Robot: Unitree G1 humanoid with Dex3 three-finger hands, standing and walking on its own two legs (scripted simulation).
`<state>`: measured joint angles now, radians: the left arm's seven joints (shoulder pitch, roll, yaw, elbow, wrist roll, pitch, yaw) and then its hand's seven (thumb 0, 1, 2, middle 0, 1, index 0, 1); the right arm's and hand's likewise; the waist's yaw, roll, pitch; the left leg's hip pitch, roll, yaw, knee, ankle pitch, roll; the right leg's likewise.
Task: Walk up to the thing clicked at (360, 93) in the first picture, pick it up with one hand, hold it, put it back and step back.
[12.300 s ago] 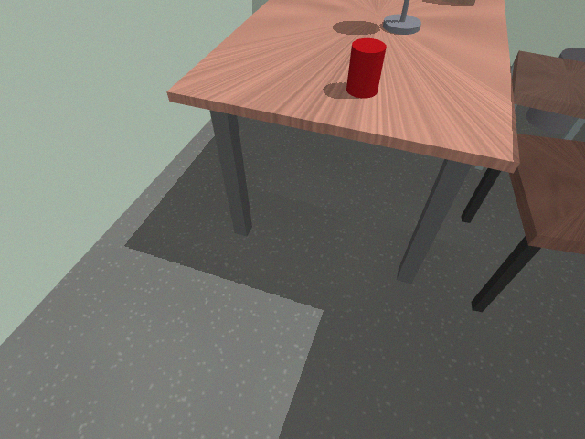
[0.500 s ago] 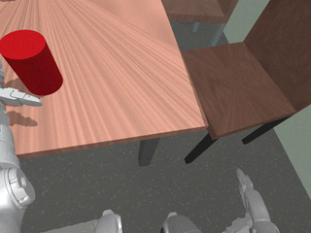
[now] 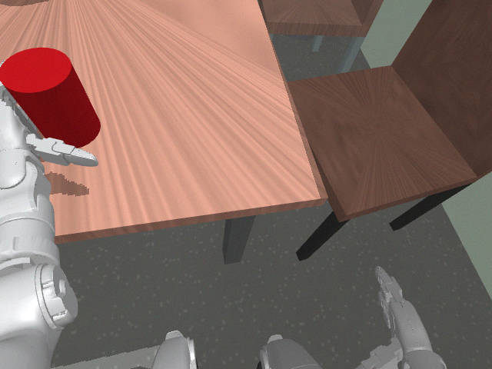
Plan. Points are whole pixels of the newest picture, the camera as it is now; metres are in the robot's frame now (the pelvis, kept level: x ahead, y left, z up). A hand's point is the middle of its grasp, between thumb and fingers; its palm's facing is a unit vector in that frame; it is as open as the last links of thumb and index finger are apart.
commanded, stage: close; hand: left
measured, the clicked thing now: (56, 102) +0.53 +0.25 +0.08
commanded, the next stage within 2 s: settle in 0.58 s
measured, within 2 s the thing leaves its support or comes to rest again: leaves its support in 1.24 s
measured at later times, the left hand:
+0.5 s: hand (45, 115) +0.51 +0.26 +0.08, palm faces +0.27 -0.96 +0.00, open 12.4 cm
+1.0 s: hand (53, 119) +0.50 +0.25 +0.08, palm faces +0.23 -0.97 -0.03, open 11.8 cm
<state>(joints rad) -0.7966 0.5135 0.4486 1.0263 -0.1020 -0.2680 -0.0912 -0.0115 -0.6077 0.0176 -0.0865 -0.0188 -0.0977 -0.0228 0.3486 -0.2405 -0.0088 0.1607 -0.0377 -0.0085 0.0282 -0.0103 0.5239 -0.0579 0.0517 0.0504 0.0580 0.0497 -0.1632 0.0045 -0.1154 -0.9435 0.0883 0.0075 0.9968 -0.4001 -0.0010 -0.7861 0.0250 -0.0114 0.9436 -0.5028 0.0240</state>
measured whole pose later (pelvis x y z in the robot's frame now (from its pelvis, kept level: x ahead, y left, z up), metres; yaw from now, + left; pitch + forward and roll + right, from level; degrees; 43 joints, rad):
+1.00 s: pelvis +0.02 +0.01 +0.01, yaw +0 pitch +19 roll -3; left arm -0.70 0.46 0.40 0.89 -0.10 -0.21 -0.06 -0.04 -0.61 0.86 -0.63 -0.96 -0.70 -1.02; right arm 0.37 -0.22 0.00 0.11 -0.02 0.06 0.04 -0.01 0.51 -0.07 0.05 0.05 0.06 0.05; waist -0.13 0.02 -0.13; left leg -0.89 0.08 0.03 0.98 -0.43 0.01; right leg -0.72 0.01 0.01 0.90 -0.52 0.04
